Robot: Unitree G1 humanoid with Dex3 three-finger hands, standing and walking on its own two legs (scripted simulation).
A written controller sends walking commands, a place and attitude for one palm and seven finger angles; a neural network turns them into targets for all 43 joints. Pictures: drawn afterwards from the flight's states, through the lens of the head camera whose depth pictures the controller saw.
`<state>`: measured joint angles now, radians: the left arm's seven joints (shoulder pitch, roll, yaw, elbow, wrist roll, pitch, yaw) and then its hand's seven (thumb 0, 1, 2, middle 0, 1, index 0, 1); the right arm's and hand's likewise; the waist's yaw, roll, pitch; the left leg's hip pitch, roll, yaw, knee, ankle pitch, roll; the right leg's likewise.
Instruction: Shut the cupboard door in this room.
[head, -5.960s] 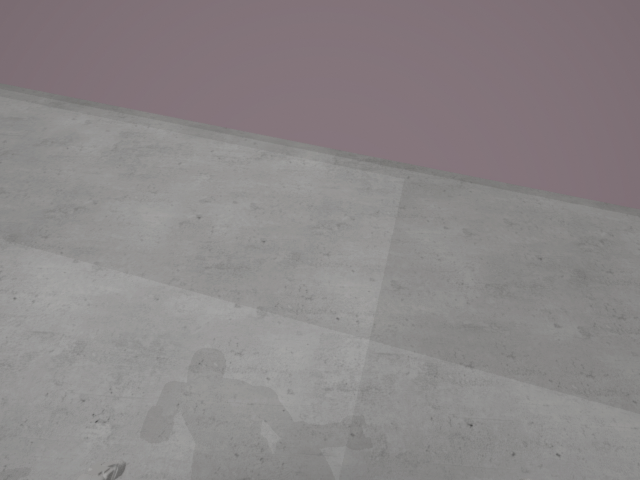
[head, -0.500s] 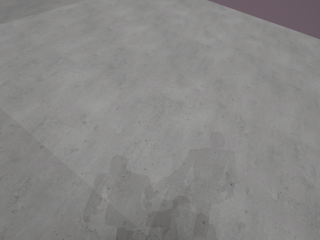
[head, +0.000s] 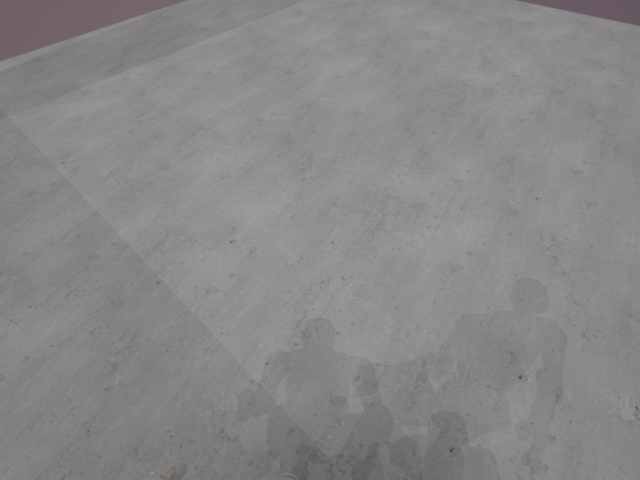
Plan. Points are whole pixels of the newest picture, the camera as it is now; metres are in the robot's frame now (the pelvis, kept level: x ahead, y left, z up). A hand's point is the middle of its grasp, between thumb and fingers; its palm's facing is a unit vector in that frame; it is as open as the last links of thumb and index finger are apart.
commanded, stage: turn or walk to find it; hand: left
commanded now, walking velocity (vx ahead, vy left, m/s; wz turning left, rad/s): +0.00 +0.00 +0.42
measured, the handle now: out of the picture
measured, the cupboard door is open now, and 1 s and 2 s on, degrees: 87 87 87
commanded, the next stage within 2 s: none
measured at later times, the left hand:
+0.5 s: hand out of the picture -0.07 +0.26 -0.18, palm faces +0.29 -0.92 -0.25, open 7.4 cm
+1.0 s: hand out of the picture -0.04 +0.19 -0.14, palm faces +0.43 -0.85 -0.29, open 7.4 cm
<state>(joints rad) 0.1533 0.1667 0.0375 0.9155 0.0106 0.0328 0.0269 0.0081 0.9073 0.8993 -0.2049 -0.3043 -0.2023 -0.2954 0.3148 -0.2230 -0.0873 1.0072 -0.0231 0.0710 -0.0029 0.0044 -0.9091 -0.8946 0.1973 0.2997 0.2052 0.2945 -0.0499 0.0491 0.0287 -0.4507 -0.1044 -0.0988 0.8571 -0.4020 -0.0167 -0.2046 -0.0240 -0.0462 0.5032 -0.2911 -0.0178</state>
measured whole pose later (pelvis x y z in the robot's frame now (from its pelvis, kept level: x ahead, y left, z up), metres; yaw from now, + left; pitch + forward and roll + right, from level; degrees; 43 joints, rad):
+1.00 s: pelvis -0.04 -0.02 +0.00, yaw +26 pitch -2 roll +3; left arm 0.20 0.15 0.03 0.92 0.01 0.02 0.02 0.01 0.91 0.90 -0.21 -0.30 -0.20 -0.30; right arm 0.27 -0.25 -0.09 1.00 -0.02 0.08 0.01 0.00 -0.91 -0.89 0.20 0.30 0.20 0.29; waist -0.03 0.07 0.05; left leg -0.49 -0.02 -0.06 1.17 -0.35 -0.05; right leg -0.21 -0.07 -0.15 0.52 -0.28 -0.04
